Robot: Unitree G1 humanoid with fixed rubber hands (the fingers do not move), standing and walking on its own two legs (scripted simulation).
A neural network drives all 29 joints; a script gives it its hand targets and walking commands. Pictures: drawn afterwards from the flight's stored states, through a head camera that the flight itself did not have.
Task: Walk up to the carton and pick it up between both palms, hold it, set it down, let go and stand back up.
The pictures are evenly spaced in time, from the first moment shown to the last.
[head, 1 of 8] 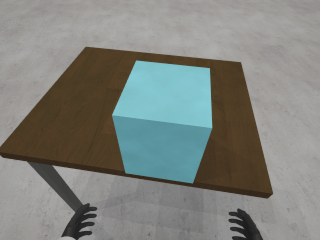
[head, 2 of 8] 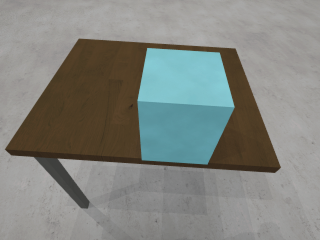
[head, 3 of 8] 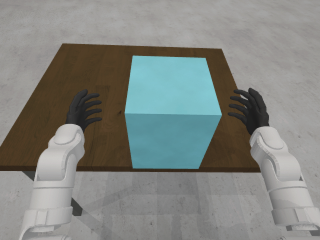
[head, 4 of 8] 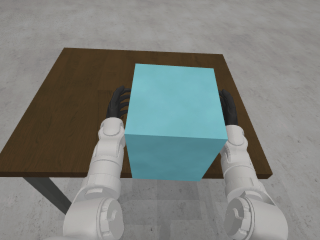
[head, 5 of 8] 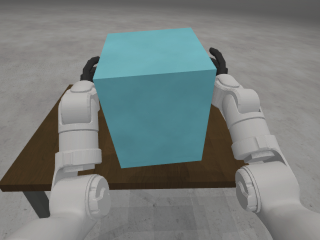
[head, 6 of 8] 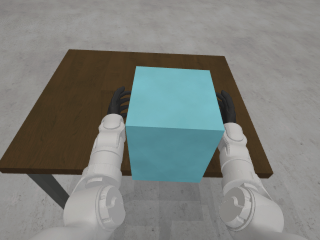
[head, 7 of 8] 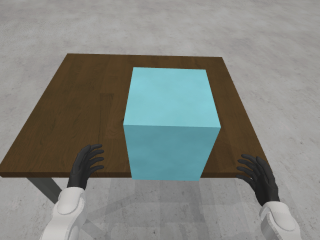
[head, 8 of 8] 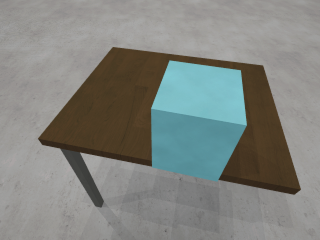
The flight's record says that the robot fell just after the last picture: no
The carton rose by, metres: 0.20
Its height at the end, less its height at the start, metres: +0.00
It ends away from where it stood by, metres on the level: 0.02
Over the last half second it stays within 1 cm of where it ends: yes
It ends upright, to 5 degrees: yes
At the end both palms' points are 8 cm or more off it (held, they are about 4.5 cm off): yes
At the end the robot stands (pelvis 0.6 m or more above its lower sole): yes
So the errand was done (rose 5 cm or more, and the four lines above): yes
